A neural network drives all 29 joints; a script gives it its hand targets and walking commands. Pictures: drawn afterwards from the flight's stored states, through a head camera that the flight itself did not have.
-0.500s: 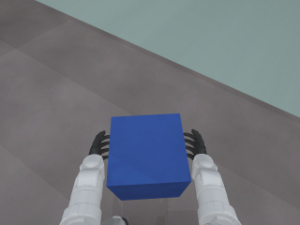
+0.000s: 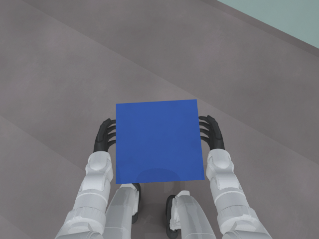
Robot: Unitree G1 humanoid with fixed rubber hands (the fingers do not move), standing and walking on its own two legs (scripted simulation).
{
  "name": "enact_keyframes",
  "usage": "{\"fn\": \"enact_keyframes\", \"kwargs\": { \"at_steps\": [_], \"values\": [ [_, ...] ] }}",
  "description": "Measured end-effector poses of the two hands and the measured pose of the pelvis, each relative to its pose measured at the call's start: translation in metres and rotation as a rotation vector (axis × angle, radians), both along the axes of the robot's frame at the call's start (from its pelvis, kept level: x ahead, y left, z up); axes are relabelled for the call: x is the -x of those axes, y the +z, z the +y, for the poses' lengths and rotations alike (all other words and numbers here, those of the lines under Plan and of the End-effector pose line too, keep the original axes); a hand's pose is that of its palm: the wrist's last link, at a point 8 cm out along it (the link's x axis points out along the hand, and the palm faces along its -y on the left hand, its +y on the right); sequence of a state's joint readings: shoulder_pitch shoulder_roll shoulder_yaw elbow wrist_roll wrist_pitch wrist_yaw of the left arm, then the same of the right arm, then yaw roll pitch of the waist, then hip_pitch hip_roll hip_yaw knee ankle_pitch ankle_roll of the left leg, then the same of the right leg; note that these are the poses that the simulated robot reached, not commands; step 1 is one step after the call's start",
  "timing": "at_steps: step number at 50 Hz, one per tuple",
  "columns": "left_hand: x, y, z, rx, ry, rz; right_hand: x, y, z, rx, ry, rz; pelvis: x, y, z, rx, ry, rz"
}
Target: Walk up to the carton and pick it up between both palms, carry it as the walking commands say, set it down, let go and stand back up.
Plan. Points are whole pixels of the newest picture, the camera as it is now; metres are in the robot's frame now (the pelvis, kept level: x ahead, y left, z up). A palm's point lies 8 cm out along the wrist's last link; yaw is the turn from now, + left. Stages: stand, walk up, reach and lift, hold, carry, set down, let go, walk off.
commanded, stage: set down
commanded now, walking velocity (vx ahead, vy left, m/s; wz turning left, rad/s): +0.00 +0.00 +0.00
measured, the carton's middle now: (159, 145) +0.35 +0.01 -0.19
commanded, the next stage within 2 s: none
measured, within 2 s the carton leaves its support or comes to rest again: neither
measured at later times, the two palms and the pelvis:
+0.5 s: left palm (106, 146) +0.33 +0.17 -0.19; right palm (203, 141) +0.36 -0.12 -0.18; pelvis -0.02 +0.01 -0.05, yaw -1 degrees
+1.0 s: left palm (111, 143) +0.36 +0.18 -0.28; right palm (195, 136) +0.40 -0.12 -0.26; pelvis -0.05 +0.00 -0.13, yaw -2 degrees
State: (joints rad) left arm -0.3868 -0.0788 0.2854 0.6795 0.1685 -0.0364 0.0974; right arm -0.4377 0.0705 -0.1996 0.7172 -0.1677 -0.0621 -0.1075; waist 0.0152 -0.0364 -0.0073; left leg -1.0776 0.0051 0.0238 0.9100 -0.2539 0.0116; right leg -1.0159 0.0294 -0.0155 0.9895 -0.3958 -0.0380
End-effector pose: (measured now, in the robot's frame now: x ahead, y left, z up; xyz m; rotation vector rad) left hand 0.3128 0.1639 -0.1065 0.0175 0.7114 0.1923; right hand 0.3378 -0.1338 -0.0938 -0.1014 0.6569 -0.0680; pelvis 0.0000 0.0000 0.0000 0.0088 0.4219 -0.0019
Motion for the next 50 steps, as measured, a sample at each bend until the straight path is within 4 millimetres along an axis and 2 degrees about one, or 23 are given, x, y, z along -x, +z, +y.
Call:
{"fn": "enact_keyframes", "kwargs": {
  "at_steps": [5,11,23,39,50],
  "values": [
    [0.008,-0.02,0.003,0.006,0.009,0.005,0.005,-0.02,0.002,0.018,0.024,0.005,0.007,-0.011,0.0,0.0,-0.002,0.032],
    [0.007,-0.037,0.006,-0.012,0.011,0.014,0.0,-0.038,0.005,0.021,0.045,0.013,0.015,-0.021,0.002,0.002,-0.003,0.05],
    [-0.017,-0.075,0.009,-0.01,0.011,-0.005,-0.024,-0.075,0.009,0.017,0.044,-0.002,0.022,-0.047,0.005,0.007,-0.008,0.135],
    [-0.026,-0.143,0.015,0.01,0.041,0.003,-0.039,-0.144,0.016,-0.001,0.046,0.009,0.035,-0.1,0.007,0.009,-0.016,0.23],
    [-0.046,-0.174,0.015,0.004,0.036,-0.015,-0.061,-0.17,0.016,-0.009,0.042,-0.009,0.047,-0.135,0.004,0.003,-0.024,0.256]
  ]
}}
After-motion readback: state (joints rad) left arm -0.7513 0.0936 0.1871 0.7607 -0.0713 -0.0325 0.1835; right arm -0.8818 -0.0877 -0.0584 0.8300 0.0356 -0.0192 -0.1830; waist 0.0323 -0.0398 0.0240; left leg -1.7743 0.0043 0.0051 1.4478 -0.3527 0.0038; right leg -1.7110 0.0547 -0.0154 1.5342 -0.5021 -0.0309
